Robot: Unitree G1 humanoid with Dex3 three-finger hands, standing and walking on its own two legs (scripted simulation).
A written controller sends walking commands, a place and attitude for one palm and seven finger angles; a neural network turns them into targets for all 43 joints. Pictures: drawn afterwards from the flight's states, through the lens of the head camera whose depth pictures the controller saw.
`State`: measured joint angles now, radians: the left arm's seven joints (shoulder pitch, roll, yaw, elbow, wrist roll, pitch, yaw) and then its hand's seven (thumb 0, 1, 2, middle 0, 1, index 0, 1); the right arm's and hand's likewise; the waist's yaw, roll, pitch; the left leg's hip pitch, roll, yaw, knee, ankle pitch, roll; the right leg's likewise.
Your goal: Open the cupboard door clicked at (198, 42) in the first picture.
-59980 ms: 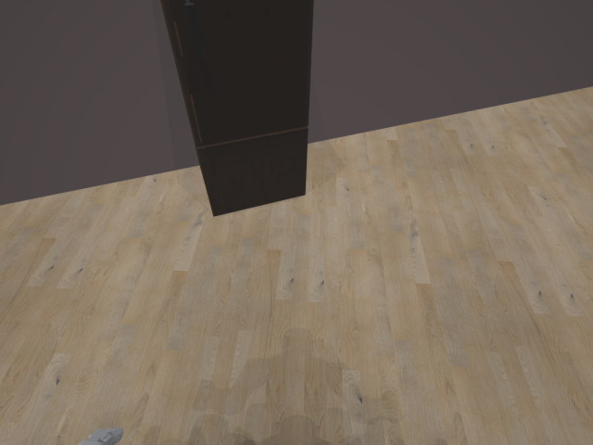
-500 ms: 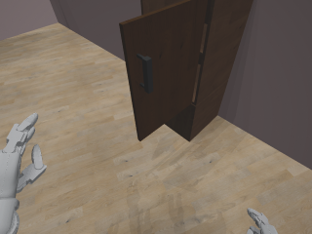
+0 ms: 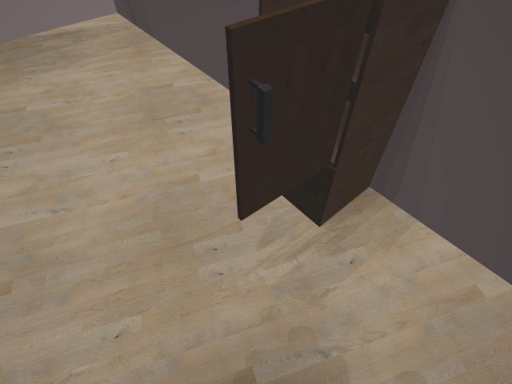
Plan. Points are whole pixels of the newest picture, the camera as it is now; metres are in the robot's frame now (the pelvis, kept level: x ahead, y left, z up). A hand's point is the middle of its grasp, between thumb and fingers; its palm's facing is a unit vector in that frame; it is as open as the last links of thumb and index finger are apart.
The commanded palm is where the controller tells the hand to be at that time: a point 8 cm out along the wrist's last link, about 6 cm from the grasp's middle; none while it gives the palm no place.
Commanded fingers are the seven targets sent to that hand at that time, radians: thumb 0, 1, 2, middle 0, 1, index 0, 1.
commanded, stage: let the arm hang, fingers relaxed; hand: left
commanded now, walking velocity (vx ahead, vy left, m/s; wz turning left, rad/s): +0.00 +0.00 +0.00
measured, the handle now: (258, 111) +0.64 +0.05 +0.07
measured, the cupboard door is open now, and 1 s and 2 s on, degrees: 88 88 88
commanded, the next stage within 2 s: look to check the result in 0.54 s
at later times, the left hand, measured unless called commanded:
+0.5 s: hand out of the picture +0.00 +0.19 -0.17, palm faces +0.00 -0.98 -0.20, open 7.3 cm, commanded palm none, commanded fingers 0.00 0.90 0.90 -0.20 -0.30 -0.20 -0.30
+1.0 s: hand out of the picture +0.01 +0.20 -0.17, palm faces -0.01 -0.97 -0.23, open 7.4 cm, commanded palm none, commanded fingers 0.00 0.90 0.90 -0.20 -0.30 -0.20 -0.30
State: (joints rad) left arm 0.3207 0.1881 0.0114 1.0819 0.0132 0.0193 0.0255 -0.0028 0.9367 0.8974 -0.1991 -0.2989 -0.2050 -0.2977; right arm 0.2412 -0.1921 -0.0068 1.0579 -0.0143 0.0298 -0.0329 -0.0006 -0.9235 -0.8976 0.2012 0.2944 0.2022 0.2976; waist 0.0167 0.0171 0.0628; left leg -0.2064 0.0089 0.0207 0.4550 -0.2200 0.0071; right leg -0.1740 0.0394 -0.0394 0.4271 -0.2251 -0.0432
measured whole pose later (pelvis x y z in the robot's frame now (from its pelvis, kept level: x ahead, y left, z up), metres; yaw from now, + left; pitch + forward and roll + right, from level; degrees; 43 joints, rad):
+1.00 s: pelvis +0.01 +0.02 +0.00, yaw -2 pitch -1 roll +0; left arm 0.24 0.18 0.01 1.16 0.02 -0.01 0.02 0.01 0.91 0.90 -0.20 -0.30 -0.20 -0.30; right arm 0.23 -0.19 -0.01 1.14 -0.01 0.00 -0.03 0.00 -0.91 -0.90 0.20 0.29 0.20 0.30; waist 0.00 0.02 0.06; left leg -0.16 -0.02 0.06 0.37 -0.19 0.03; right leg -0.16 0.02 0.00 0.39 -0.21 -0.02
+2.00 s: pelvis +0.04 -0.01 +0.01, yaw -1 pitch -1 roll +0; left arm 0.12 0.29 0.01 1.14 0.01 -0.03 0.01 0.01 0.90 0.90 -0.20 -0.30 -0.21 -0.30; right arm 0.12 -0.31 0.00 1.13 -0.01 0.00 -0.02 0.00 -0.91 -0.90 0.20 0.29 0.20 0.30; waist 0.00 0.02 0.06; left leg -0.09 0.02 0.04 0.29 -0.19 -0.01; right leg -0.07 0.05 -0.02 0.29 -0.21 -0.06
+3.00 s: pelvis +0.03 -0.01 +0.00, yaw -6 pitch -1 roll +0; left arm 0.17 0.26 0.03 1.09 0.02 0.03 0.01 0.01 0.90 0.90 -0.20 -0.30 -0.20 -0.30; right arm 0.14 -0.25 -0.02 1.07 -0.01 0.03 -0.04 0.00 -0.91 -0.90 0.20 0.29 0.20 0.30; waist 0.01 0.01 0.08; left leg -0.14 0.05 0.12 0.41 -0.26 -0.01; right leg -0.16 0.08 0.06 0.42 -0.24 -0.06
